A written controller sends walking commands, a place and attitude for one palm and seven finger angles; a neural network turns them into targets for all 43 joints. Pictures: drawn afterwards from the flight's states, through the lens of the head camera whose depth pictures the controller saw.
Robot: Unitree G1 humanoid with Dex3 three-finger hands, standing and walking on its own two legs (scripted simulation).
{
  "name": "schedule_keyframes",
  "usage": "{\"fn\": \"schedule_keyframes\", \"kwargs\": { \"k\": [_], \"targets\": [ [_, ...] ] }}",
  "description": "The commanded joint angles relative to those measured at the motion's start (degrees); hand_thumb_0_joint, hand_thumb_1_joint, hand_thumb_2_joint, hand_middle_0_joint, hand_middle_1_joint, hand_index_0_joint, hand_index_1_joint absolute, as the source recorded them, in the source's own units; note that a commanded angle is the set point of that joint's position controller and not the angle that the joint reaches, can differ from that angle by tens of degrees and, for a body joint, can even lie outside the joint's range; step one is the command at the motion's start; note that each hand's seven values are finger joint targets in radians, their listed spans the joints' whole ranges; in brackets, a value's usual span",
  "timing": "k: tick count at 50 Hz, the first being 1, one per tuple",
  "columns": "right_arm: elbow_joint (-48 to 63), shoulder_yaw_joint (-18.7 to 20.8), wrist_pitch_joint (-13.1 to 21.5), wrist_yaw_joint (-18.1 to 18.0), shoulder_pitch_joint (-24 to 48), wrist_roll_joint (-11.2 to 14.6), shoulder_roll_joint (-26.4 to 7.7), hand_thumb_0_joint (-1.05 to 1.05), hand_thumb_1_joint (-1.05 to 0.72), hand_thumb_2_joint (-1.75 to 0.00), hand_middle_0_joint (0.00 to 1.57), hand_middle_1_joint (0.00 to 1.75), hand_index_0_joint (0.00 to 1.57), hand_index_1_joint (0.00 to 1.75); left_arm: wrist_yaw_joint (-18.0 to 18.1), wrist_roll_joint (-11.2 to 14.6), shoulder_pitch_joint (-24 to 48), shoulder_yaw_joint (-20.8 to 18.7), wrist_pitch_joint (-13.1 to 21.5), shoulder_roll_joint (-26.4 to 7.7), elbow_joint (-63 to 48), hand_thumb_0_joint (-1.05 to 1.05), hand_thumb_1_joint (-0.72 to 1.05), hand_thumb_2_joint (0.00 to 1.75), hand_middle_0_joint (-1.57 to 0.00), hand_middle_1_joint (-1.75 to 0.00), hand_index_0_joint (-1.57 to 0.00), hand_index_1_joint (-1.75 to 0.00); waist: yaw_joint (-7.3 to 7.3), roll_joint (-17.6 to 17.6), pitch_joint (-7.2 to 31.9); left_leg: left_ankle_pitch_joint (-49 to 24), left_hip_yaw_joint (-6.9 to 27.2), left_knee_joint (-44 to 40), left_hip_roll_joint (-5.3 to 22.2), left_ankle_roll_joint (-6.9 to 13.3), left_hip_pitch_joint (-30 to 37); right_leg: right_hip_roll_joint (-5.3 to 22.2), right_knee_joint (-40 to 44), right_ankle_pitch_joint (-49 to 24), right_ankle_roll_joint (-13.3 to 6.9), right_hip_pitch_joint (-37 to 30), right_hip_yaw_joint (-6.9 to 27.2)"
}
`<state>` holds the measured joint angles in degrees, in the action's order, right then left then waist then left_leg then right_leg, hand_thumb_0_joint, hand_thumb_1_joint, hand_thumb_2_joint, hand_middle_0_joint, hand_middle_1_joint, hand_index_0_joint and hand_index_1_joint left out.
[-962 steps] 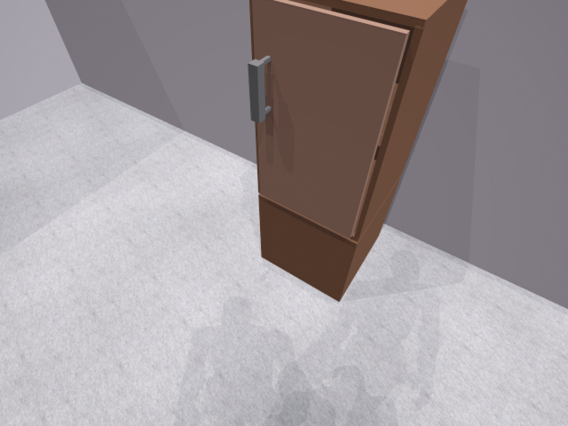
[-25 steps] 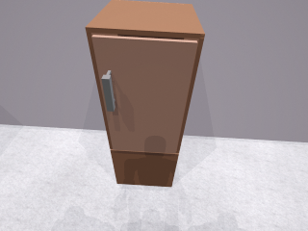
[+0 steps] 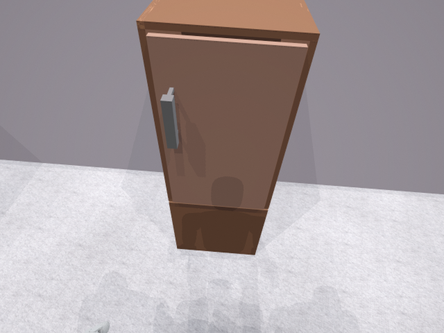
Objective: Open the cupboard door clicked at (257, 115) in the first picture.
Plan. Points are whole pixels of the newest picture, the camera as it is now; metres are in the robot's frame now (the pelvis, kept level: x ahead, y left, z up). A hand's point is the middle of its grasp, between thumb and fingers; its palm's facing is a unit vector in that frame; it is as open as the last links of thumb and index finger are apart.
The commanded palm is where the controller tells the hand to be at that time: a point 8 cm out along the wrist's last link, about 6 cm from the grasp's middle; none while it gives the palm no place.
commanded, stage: raise the hand with hooked fingers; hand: left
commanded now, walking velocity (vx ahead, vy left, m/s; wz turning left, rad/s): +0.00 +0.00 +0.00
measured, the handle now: (172, 118) +0.59 +0.17 +0.06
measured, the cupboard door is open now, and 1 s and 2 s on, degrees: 0 0 0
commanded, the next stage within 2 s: move the hooked fingers beside the handle in 2.00 s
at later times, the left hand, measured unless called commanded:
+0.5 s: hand (104, 305) +0.17 +0.21 -0.01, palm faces +0.15 -0.98 -0.09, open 9.7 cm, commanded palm +0.15 +0.26 -0.01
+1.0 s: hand (99, 257) +0.24 +0.24 +0.01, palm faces -0.03 -1.00 -0.05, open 12.6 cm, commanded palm +0.21 +0.30 +0.04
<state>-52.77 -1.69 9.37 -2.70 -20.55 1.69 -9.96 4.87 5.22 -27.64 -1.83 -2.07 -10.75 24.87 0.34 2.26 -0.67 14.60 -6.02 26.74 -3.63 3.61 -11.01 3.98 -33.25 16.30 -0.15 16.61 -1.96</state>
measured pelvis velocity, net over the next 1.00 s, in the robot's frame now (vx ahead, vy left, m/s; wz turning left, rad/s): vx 0.01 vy -0.01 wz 0.05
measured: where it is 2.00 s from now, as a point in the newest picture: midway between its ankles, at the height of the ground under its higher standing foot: outside the picture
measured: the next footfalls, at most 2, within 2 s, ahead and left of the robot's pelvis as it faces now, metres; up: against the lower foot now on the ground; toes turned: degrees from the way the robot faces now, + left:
none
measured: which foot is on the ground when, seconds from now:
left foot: down 0.00-1.00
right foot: down 0.00-1.00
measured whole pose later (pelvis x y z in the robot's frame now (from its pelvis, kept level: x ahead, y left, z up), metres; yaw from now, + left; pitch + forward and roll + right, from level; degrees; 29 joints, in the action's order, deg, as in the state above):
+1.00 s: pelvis +0.01 -0.01 -0.05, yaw +3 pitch +11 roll -2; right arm -32.0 -0.8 14.4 -3.5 -16.0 2.6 -17.3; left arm -27.8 21.1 -13.6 -18.8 16.6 -20.8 7.9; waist -0.5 -1.0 5.2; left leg 27.6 -1.1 54.6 -0.5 3.2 -37.9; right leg -0.8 -50.6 23.8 -1.6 37.7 -5.6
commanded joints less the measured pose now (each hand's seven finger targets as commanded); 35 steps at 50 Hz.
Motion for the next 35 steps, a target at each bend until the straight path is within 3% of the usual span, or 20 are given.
{"fn": "schedule_keyframes", "kwargs": {
  "k": [1,3,5,6,7,8,9,11,15,17,19,21,23,24,26,28,30,31,33,35],
  "targets": [
    [15.6,3.3,10.4,-1.1,9.1,1.1,-11.4,0.00,-0.90,-0.90,0.20,0.30,0.20,0.30,0.4,4.7,10.6,0.3,9.3,-1.4,-32.9,0.00,0.76,0.84,-0.21,-0.39,-0.21,-0.39,-2.18,-11.1,2.3,8.8,12.4,-6.0,6.2,-6.1,-5.5,-3.1,-0.2,2.1,-1.5,7.0,-2.4],
    [17.5,3.9,10.7,-0.6,8.2,0.0,-12.2,0.00,-0.90,-0.90,0.20,0.30,0.20,0.30,-2.6,4.5,6.5,-5.6,14.6,-4.7,-21.4,0.00,0.71,0.82,-0.21,-0.42,-0.21,-0.42,-2.60,0.7,-1.8,9.6,10.7,1.8,3.5,-4.2,-14.1,-3.5,3.1,6.2,-1.5,10.5,-2.5],
    [20.6,5.1,10.3,0.1,9.8,-0.5,-11.8,0.00,-0.90,-0.90,0.20,0.30,0.20,0.30,-7.9,6.8,-1.3,-8.6,21.9,-3.1,-11.2,0.00,0.67,0.80,-0.22,-0.45,-0.22,-0.45,-0.73,19.5,-0.7,11.8,9.0,9.9,2.9,-3.5,-23.4,-3.9,-1.0,16.5,-1.0,16.4,-1.9],
    [22.3,5.6,10.5,0.5,10.6,-0.6,-11.9,0.00,-0.90,-0.90,0.20,0.30,0.20,0.30,-11.7,8.1,-3.4,-7.6,26.5,-1.1,-10.3,0.00,0.64,0.79,-0.22,-0.47,-0.22,-0.47,0.07,23.9,-0.5,12.4,7.7,13.7,2.3,-3.5,-27.7,-3.9,-3.0,20.8,-0.9,18.8,-0.9],
    [24.3,6.1,10.7,1.2,11.5,-0.7,-12.2,0.00,-0.90,-0.90,0.20,0.30,0.20,0.30,-15.7,9.2,-4.6,-7.3,30.7,-0.8,-11.2,0.00,0.62,0.78,-0.22,-0.48,-0.22,-0.48,0.88,23.8,1.7,12.1,6.7,16.5,1.8,-3.7,-30.1,-4.0,-5.4,21.9,-1.1,19.6,-0.2],
    [26.3,6.9,10.5,2.3,12.0,-0.6,-12.9,0.00,-0.90,-0.90,0.20,0.30,0.20,0.30,-19.9,10.0,-6.4,-9.5,33.6,-2.6,-9.9,0.00,0.60,0.77,-0.22,-0.50,-0.22,-0.50,2.43,15.8,2.9,10.5,5.7,18.6,1.1,-4.2,-29.7,-3.8,-7.5,19.6,-2.1,19.2,0.9],
    [28.7,7.0,10.4,3.1,13.3,-0.6,-13.3,0.00,-0.90,-0.90,0.20,0.30,0.20,0.30,-24.0,11.2,-6.0,-10.6,36.0,-4.3,-11.1,0.00,0.57,0.76,-0.22,-0.51,-0.22,-0.51,2.42,9.5,5.6,9.8,5.1,20.8,0.3,-4.4,-30.3,-3.3,-9.5,16.7,-2.6,18.0,1.8],
    [31.9,6.7,10.0,3.2,14.1,0.4,-13.2,0.00,-0.90,-0.90,0.20,0.30,0.20,0.30,-29.0,11.9,-4.1,-16.1,36.0,-10.9,-13.3,0.00,0.53,0.74,-0.23,-0.54,-0.23,-0.54,3.71,-0.9,9.2,10.6,4.3,22.6,-0.2,-3.8,-33.3,-2.8,-12.0,16.0,-3.0,18.0,3.8],
    [36.0,6.1,8.7,1.8,12.6,0.5,-12.2,0.00,-0.90,-0.90,0.20,0.30,0.20,0.30,-29.0,15.7,6.5,-19.7,33.1,-15.5,-31.7,0.00,0.43,0.70,-0.23,-0.60,-0.23,-0.60,2.75,-8.6,17.3,9.2,5.7,25.2,1.3,-2.5,-32.3,-3.1,-13.5,16.8,-2.4,17.8,6.9],
    [34.9,5.8,8.5,1.2,10.2,-0.1,-11.1,0.00,-0.90,-0.90,0.20,0.30,0.20,0.30,-26.6,16.6,10.7,-20.9,35.4,-16.1,-42.4,0.00,0.39,0.68,-0.24,-0.63,-0.24,-0.63,1.46,-12.0,21.1,3.2,7.0,26.7,2.3,-2.0,-28.5,-4.0,-15.1,8.3,-2.4,16.9,6.0],
    [32.7,5.5,8.4,0.5,8.8,-0.6,-11.0,0.00,-0.90,-0.90,0.20,0.30,0.20,0.30,-24.9,16.0,13.1,-18.3,37.4,-14.7,-48.3,0.00,0.34,0.66,-0.24,-0.66,-0.24,-0.66,-0.82,-12.1,21.1,-0.1,7.8,28.4,3.1,-1.7,-27.1,-4.9,-16.8,2.5,-2.6,18.7,5.5],
    [29.9,5.2,8.7,0.2,7.9,-0.5,-11.2,0.00,-0.90,-0.90,0.20,0.30,0.20,0.30,-25.0,15.0,14.1,-15.1,38.2,-12.4,-44.2,0.00,0.29,0.64,-0.24,-0.69,-0.24,-0.69,-3.57,-10.9,16.9,0.2,8.4,30.1,3.5,-1.6,-28.4,-5.2,-16.6,1.4,-2.1,22.1,4.8],
    [28.1,4.4,8.8,-0.3,8.0,-0.1,-12.7,0.00,-0.90,-0.90,0.20,0.30,0.20,0.30,-27.8,15.1,17.7,-13.5,36.7,-12.9,-37.8,0.00,0.25,0.62,-0.25,-0.72,-0.25,-0.72,-5.64,-8.6,13.0,1.5,9.4,31.6,3.8,-1.5,-31.3,-5.7,-16.4,2.4,-1.9,23.9,4.5],
    [27.7,4.4,8.8,-0.5,7.7,0.3,-13.0,0.00,-0.90,-0.90,0.20,0.30,0.20,0.30,-29.4,14.4,17.0,-13.6,34.9,-13.8,-34.3,0.00,0.22,0.61,-0.25,-0.74,-0.25,-0.74,-5.67,-6.9,13.4,2.7,9.2,31.4,3.9,-1.3,-32.2,-5.3,-15.6,3.5,-1.4,23.4,4.7],
    [28.2,4.5,8.8,-1.0,7.8,1.2,-13.6,0.00,-0.90,-0.90,0.20,0.30,0.20,0.30,-32.5,14.3,14.1,-14.8,29.6,-15.6,-29.0,0.00,0.18,0.59,-0.25,-0.76,-0.25,-0.76,-4.43,-4.9,14.9,3.0,8.6,29.9,3.6,-1.1,-32.5,-4.6,-13.0,4.4,-0.8,20.5,5.7],
    [29.8,4.3,8.2,-1.2,8.6,1.8,-14.0,0.00,-0.90,-0.90,0.20,0.30,0.20,0.30,-35.2,15.8,11.2,-18.8,23.1,-18.9,-24.7,0.00,0.13,0.57,-0.25,-0.80,-0.25,-0.80,-1.26,-4.5,18.1,-0.3,8.4,28.3,3.1,-1.1,-31.3,-4.1,-11.7,1.0,-0.6,14.3,6.6],
    [31.6,4.0,7.5,-1.4,9.4,1.9,-13.3,0.00,-0.90,-0.90,0.20,0.30,0.20,0.30,-35.4,17.8,9.6,-24.1,19.2,-22.3,-28.0,0.00,0.08,0.55,-0.26,-0.82,-0.26,-0.82,1.02,-2.5,24.9,-4.2,8.0,27.0,2.9,-1.3,-29.8,-2.6,-11.3,-6.0,0.8,6.8,7.2],
    [32.1,3.9,7.3,-1.4,9.6,1.6,-12.7,0.00,-0.90,-0.90,0.20,0.30,0.20,0.30,-34.6,19.0,8.8,-26.4,18.6,-22.6,-29.8,0.00,0.06,0.54,-0.26,-0.84,-0.26,-0.84,1.99,-1.2,27.5,-6.0,8.1,26.4,3.0,-1.4,-29.0,-2.3,-11.8,-9.8,1.1,4.0,6.7],
    [32.4,3.6,7.3,-1.2,10.3,1.1,-11.3,0.00,-0.90,-0.90,0.20,0.30,0.20,0.30,-32.3,21.2,8.1,-30.0,19.0,-22.6,-30.3,0.00,0.01,0.52,-0.26,-0.87,-0.26,-0.87,3.63,0.4,26.5,-7.9,8.6,25.2,3.1,-2.2,-29.2,-2.8,-12.6,-15.3,0.8,1.5,5.8],
    [31.7,3.6,7.6,-0.9,9.4,1.0,-10.7,0.00,-0.90,-0.90,0.20,0.30,0.20,0.30,-29.7,21.7,8.1,-28.9,21.6,-19.7,-31.9,0.00,-0.03,0.50,-0.27,-0.90,-0.27,-0.90,2.81,-0.6,23.4,-7.9,8.2,23.4,3.2,-2.6,-28.3,-3.3,-12.7,-15.9,0.4,3.8,4.1]
  ]
}}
